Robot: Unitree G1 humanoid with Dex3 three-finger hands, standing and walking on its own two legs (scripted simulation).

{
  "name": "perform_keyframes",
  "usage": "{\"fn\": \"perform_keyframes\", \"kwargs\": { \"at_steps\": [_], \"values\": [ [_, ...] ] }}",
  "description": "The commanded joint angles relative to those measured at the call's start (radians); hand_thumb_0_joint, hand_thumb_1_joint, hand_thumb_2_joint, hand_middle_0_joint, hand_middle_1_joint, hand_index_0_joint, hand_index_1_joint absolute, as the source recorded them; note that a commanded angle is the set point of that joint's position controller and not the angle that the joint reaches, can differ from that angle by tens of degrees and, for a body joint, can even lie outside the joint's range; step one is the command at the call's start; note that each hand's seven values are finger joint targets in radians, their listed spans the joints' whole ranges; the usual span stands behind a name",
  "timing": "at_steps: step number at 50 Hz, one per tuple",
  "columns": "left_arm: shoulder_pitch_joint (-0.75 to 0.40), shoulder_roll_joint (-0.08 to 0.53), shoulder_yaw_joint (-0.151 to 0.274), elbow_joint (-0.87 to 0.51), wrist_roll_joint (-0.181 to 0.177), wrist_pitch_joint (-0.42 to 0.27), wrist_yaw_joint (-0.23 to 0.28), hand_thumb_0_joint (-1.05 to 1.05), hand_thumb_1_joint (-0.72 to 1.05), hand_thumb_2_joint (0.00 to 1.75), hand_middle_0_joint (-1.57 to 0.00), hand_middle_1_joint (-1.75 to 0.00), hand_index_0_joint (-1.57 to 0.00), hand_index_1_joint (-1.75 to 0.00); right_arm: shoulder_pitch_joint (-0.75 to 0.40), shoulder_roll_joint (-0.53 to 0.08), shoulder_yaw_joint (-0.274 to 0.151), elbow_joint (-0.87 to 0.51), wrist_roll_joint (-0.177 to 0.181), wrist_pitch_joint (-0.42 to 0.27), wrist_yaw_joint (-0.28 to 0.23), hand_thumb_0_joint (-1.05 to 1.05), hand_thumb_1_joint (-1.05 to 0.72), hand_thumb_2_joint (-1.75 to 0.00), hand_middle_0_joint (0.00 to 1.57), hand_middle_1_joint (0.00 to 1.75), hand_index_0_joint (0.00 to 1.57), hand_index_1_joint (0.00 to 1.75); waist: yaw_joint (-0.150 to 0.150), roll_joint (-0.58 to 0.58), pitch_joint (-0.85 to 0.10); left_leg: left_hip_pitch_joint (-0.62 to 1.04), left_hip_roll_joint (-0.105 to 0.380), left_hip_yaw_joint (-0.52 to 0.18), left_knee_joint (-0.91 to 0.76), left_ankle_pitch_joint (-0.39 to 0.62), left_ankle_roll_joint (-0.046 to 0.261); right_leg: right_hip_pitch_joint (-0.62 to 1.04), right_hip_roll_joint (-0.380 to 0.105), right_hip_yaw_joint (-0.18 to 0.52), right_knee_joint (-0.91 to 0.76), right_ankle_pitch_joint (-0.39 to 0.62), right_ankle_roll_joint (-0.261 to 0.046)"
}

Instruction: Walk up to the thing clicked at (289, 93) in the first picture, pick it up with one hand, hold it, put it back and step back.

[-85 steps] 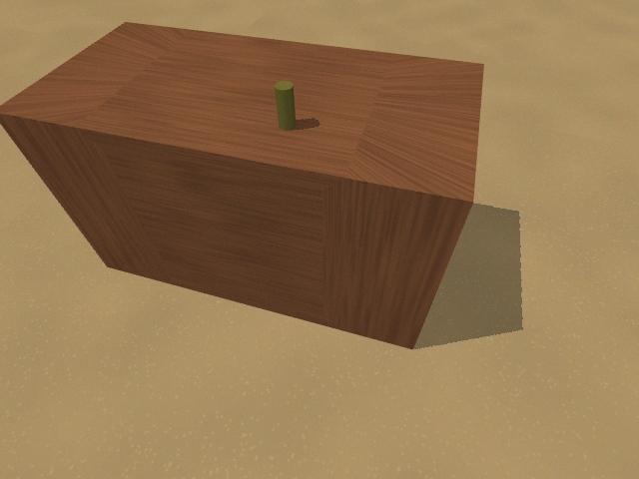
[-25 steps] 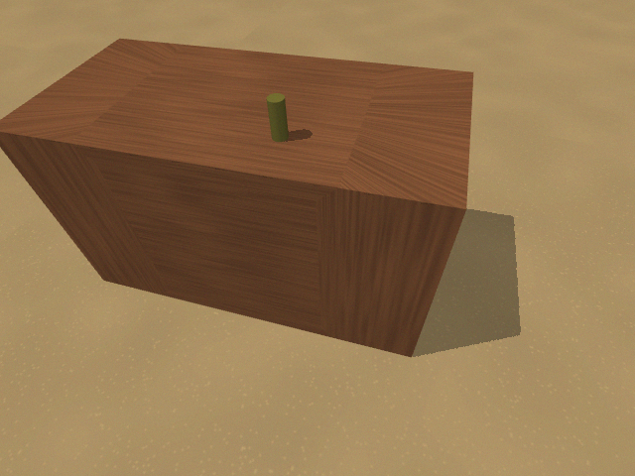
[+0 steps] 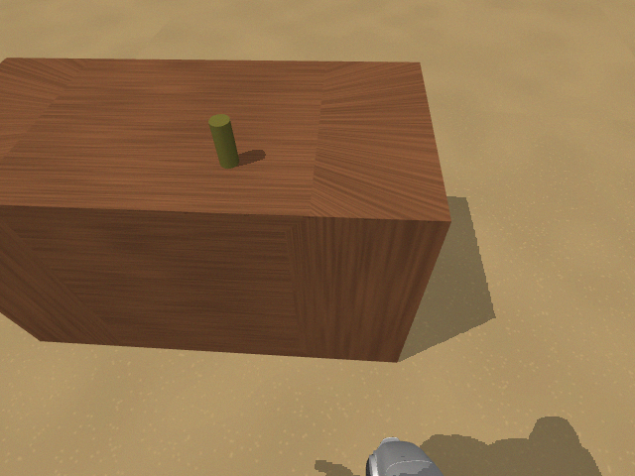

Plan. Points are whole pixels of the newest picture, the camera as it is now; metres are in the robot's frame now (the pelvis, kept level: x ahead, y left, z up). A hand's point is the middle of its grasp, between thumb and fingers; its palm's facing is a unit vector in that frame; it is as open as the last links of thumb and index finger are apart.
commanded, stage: walk up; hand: left
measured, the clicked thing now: (224, 142) +0.73 +0.17 -0.02
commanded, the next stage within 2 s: none
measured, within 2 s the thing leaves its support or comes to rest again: neither
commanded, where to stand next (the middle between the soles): +0.25 +0.02 m, yaw -8 degrees
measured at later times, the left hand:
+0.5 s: hand (124, 416) +0.25 +0.32 -0.17, palm faces -0.13 -0.92 -0.37, open 7.4 cm
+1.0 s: hand (150, 349) +0.35 +0.29 -0.16, palm faces -0.18 -0.91 -0.36, open 7.4 cm
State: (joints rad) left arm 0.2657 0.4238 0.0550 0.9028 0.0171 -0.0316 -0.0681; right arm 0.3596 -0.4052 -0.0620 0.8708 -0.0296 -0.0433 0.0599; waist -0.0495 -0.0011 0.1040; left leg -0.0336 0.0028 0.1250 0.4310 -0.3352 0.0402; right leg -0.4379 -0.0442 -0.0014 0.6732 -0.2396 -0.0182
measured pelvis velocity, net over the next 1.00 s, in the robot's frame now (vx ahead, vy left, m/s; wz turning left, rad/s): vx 0.22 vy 0.05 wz -0.17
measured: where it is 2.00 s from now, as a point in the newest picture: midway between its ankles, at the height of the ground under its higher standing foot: outside the picture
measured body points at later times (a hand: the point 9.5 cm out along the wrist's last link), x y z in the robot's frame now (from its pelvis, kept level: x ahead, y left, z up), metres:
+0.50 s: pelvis +0.16 +0.05 -0.02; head +0.18 +0.06 +0.43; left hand +0.26 +0.36 -0.14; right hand +0.20 -0.28 -0.12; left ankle +0.24 +0.17 -0.74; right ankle +0.14 -0.11 -0.72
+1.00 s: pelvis +0.22 +0.05 -0.01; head +0.24 +0.05 +0.44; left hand +0.36 +0.34 -0.13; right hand +0.27 -0.27 -0.13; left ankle +0.24 +0.17 -0.74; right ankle +0.21 -0.08 -0.74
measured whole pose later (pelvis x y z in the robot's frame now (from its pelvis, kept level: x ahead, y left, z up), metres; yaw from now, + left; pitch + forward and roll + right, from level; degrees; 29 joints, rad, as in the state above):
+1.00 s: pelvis +0.22 +0.05 -0.01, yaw -10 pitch -2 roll +0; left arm 0.14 0.39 0.01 0.98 0.00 -0.01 -0.02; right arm 0.13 -0.36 0.00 0.97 0.00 -0.04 0.01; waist 0.00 -0.01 0.08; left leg -0.26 0.08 0.13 0.63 -0.33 -0.01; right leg -0.27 -0.01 0.02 0.63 -0.32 0.01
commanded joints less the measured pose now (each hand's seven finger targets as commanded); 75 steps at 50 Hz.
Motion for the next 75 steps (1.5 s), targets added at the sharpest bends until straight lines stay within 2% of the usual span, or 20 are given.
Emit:
{"fn": "perform_keyframes", "kwargs": {
  "at_steps": [1, 4, 5, 6, 11, 17, 20, 21, 22, 23, 24, 27, 33, 35, 36, 38, 41, 43, 49, 75],
  "values": [
    [-0.058, 0.148, 0.043, -0.110, -0.006, -0.035, 0.017, 0.00, 0.90, 0.90, -0.20, -0.30, -0.20, -0.30, -0.034, -0.252, -0.075, -0.120, 0.005, -0.009, -0.022, 0.00, -0.90, -0.90, 0.20, 0.30, 0.20, 0.30, 0.001, 0.112, 0.009, -0.129, 0.228, -0.161, -0.088, 0.242, 0.120, 0.112, 0.041, -0.066, -0.074, 0.034, -0.021],
    [0.167, 0.231, 0.086, -0.067, -0.001, -0.057, 0.044, 0.00, 0.90, 0.90, -0.20, -0.30, -0.20, -0.30, 0.000, -0.168, -0.039, -0.151, 0.016, -0.007, -0.024, 0.00, -0.90, -0.90, 0.20, 0.30, 0.20, 0.30, 0.129, -0.140, -0.148, -0.296, 0.108, -0.056, 0.403, 0.310, 0.049, 0.535, -0.003, 0.091, -0.248, -0.011, -0.082],
    [0.236, 0.323, 0.111, -0.082, -0.002, -0.061, 0.058, 0.00, 0.90, 0.90, -0.20, -0.30, -0.20, -0.30, 0.048, -0.120, -0.021, -0.171, 0.017, -0.007, -0.023, 0.00, -0.90, -0.90, 0.20, 0.30, 0.20, 0.30, 0.135, -0.321, -0.227, -0.524, -0.026, -0.032, 0.655, -0.162, -0.008, 0.688, -0.307, 0.591, -0.328, -0.065, -0.202],
    [0.182, 0.341, 0.109, -0.098, -0.018, -0.055, 0.061, 0.00, 0.90, 0.90, -0.20, -0.30, -0.20, -0.30, 0.022, -0.229, -0.048, -0.147, 0.012, 0.009, -0.036, 0.00, -0.90, -0.90, 0.20, 0.30, 0.20, 0.30, 0.135, -0.185, -0.181, -0.552, 0.017, -0.157, 0.756, -0.272, -0.012, 0.551, -0.377, 0.723, -0.375, -0.198, -0.303],
    [0.042, 0.244, 0.078, -0.155, -0.020, -0.061, 0.063, 0.00, 0.90, 0.90, -0.20, -0.30, -0.20, -0.30, 0.065, -0.211, -0.052, -0.093, 0.007, 0.018, -0.015, 0.00, -0.90, -0.90, 0.20, 0.30, 0.20, 0.30, 0.049, -0.131, -0.032, -0.471, 0.103, -0.171, 0.633, -0.062, -0.016, 0.241, -0.181, 0.310, -0.377, -0.058, -0.210],
    [0.008, 0.253, 0.075, -0.192, 0.002, -0.058, 0.047, 0.00, 0.90, 0.90, -0.20, -0.30, -0.20, -0.30, 0.007, -0.180, -0.062, -0.103, -0.002, -0.004, -0.001, 0.00, -0.90, -0.90, 0.20, 0.30, 0.20, 0.30, 0.060, -0.171, -0.044, -0.321, 0.074, -0.073, 0.283, -0.006, -0.046, 0.088, -0.138, 0.202, -0.333, -0.127, -0.200],
    [-0.047, 0.190, 0.036, -0.204, -0.001, -0.032, 0.053, 0.00, 0.90, 0.90, -0.20, -0.30, -0.20, -0.30, 0.095, -0.170, -0.070, -0.062, -0.005, -0.025, -0.034, 0.00, -0.90, -0.90, 0.20, 0.30, 0.20, 0.30, -0.019, -0.081, -0.099, -0.043, 0.021, -0.046, 0.158, 0.174, -0.040, -0.090, -0.081, 0.130, -0.103, -0.011, -0.127],
    [-0.032, 0.132, 0.017, -0.198, -0.006, -0.024, 0.058, 0.00, 0.90, 0.90, -0.20, -0.30, -0.20, -0.30, 0.122, -0.202, -0.075, -0.055, -0.013, -0.031, -0.045, 0.00, -0.90, -0.90, 0.20, 0.30, 0.20, 0.30, -0.036, 0.048, -0.106, -0.020, 0.083, -0.146, 0.042, 0.087, -0.023, -0.125, -0.013, 0.068, 0.034, -0.084, -0.083],
    [0.008, 0.078, -0.001, -0.201, -0.016, -0.017, 0.063, 0.00, 0.90, 0.90, -0.20, -0.30, -0.20, -0.30, 0.087, -0.279, -0.083, -0.081, -0.021, -0.041, -0.050, 0.00, -0.90, -0.90, 0.20, 0.30, 0.20, 0.30, -0.013, 0.251, -0.102, -0.058, 0.330, -0.528, -0.142, -0.044, 0.054, -0.193, 0.114, 0.025, 0.233, -0.227, -0.025],
    [0.038, 0.177, 0.025, -0.163, -0.014, -0.009, 0.079, 0.00, 0.90, 0.90, -0.20, -0.30, -0.20, -0.30, 0.019, -0.338, -0.091, -0.105, -0.002, -0.038, -0.049, 0.00, -0.90, -0.90, 0.20, 0.30, 0.20, 0.30, 0.003, 0.191, -0.102, -0.188, 0.449, -0.669, -0.177, -0.167, 0.192, -0.100, 0.087, 0.099, 0.333, -0.362, -0.022],
    [0.051, 0.206, 0.028, -0.134, -0.015, -0.007, 0.082, 0.00, 0.90, 0.90, -0.20, -0.30, -0.20, -0.30, -0.046, -0.307, -0.082, -0.116, 0.000, -0.033, -0.051, 0.00, -0.90, -0.90, 0.20, 0.30, 0.20, 0.30, 0.034, 0.127, -0.064, -0.236, 0.422, -0.607, -0.154, -0.143, 0.214, -0.077, 0.054, 0.115, 0.379, -0.341, -0.019],
    [0.089, 0.190, 0.029, -0.072, -0.018, -0.006, 0.074, 0.00, 0.90, 0.90, -0.20, -0.30, -0.20, -0.30, -0.096, -0.280, -0.061, -0.106, 0.000, -0.036, -0.063, 0.00, -0.90, -0.90, 0.20, 0.30, 0.20, 0.30, 0.053, 0.211, -0.055, -0.210, 0.310, -0.372, -0.071, 0.037, 0.145, -0.062, 0.012, 0.089, 0.246, -0.274, -0.018],
    [0.052, 0.142, 0.028, -0.036, -0.008, 0.003, 0.068, 0.00, 0.90, 0.90, -0.20, -0.30, -0.20, -0.30, -0.114, -0.261, -0.041, -0.094, 0.018, -0.021, -0.071, 0.00, -0.90, -0.90, 0.20, 0.30, 0.20, 0.30, 0.056, 0.194, -0.149, -0.197, 0.270, -0.211, 0.120, 0.502, 0.111, 0.143, 0.052, -0.043, -0.036, -0.098, -0.027],
    [0.060, 0.169, 0.039, -0.021, 0.000, -0.002, 0.073, 0.00, 0.90, 0.90, -0.20, -0.30, -0.20, -0.30, -0.139, -0.223, -0.024, -0.097, 0.034, -0.011, -0.072, 0.00, -0.90, -0.90, 0.20, 0.30, 0.20, 0.30, 0.079, 0.119, -0.171, -0.261, 0.244, -0.184, 0.189, 0.429, 0.060, 0.250, 0.022, 0.010, -0.136, 0.084, -0.051],
    [0.043, 0.227, 0.052, -0.028, 0.009, -0.008, 0.075, 0.00, 0.90, 0.90, -0.20, -0.30, -0.20, -0.30, -0.130, -0.193, -0.015, -0.100, 0.043, -0.009, -0.075, 0.00, -0.90, -0.90, 0.20, 0.30, 0.20, 0.30, 0.071, -0.001, -0.190, -0.321, 0.196, -0.152, 0.269, 0.326, 0.019, 0.288, -0.081, 0.178, -0.157, 0.199, -0.093],
    [-0.082, 0.254, 0.038, -0.051, -0.005, -0.007, 0.066, 0.00, 0.90, 0.90, -0.20, -0.30, -0.20, -0.30, -0.144, -0.174, -0.016, -0.061, 0.044, 0.002, -0.081, 0.00, -0.90, -0.90, 0.20, 0.30, 0.20, 0.30, 0.025, -0.092, -0.126, -0.205, 0.056, -0.092, 0.289, -0.065, -0.016, 0.066, -0.207, 0.320, -0.194, 0.168, -0.206],
    [-0.113, 0.172, 0.005, -0.039, -0.015, 0.005, 0.063, 0.00, 0.90, 0.90, -0.20, -0.30, -0.20, -0.30, -0.154, -0.232, -0.025, -0.007, 0.031, -0.017, -0.076, 0.00, -0.90, -0.90, 0.20, 0.30, 0.20, 0.30, 0.024, -0.001, -0.131, -0.146, 0.191, -0.205, 0.062, 0.100, 0.032, 0.050, -0.049, 0.115, -0.076, 0.157, -0.058],
    [-0.097, 0.170, 0.007, -0.005, -0.012, 0.010, 0.065, 0.00, 0.90, 0.90, -0.20, -0.30, -0.20, -0.30, -0.174, -0.257, -0.023, 0.015, 0.030, -0.023, -0.075, 0.00, -0.90, -0.90, 0.20, 0.30, 0.20, 0.30, 0.047, -0.006, -0.146, -0.163, 0.281, -0.274, 0.034, 0.225, 0.093, 0.122, -0.010, 0.052, -0.013, 0.120, -0.026],
    [-0.135, 0.172, 0.002, 0.035, -0.021, 0.006, 0.065, 0.00, 0.90, 0.90, -0.20, -0.30, -0.20, -0.30, -0.259, -0.211, -0.004, 0.063, 0.035, -0.016, -0.075, 0.00, -0.90, -0.90, 0.20, 0.30, 0.20, 0.30, 0.050, 0.024, -0.166, -0.153, 0.176, -0.113, 0.042, 0.249, 0.004, 0.224, -0.056, 0.109, -0.118, 0.314, -0.055],
    [-0.242, 0.143, 0.004, 0.147, -0.007, 0.016, 0.063, 0.00, 0.90, 0.90, -0.20, -0.30, -0.20, -0.30, -0.319, -0.175, 0.009, 0.200, 0.020, -0.002, -0.065, 0.00, -0.90, -0.90, 0.20, 0.30, 0.20, 0.30, 0.040, -0.010, -0.147, -0.014, 0.158, -0.081, -0.121, 0.161, -0.026, 0.226, -0.061, 0.142, -0.377, 0.164, -0.025]
  ]
}}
